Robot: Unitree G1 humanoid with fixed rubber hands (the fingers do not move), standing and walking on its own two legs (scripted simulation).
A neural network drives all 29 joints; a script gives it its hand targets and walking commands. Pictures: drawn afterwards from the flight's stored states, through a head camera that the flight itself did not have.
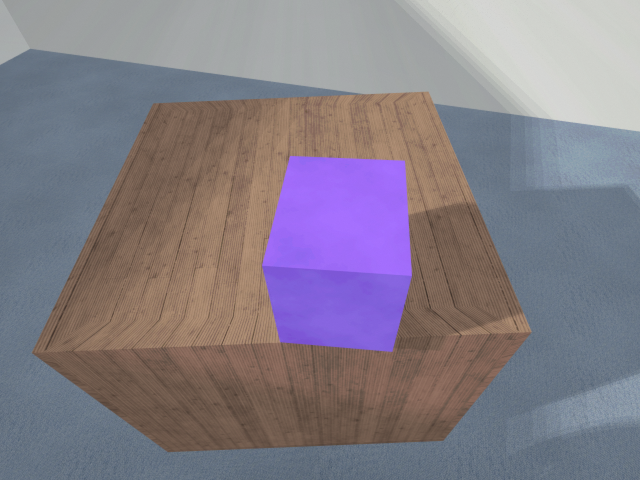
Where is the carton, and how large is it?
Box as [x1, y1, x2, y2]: [262, 156, 411, 351]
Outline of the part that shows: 290,156 262,264 280,341 391,351 411,277 404,161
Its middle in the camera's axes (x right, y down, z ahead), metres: +0.03 +0.02 +0.61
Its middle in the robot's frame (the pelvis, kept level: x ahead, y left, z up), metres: +0.44 -0.01 +0.00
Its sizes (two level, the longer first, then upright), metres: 0.219 0.180 0.205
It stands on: a pedestal, 0.67 m high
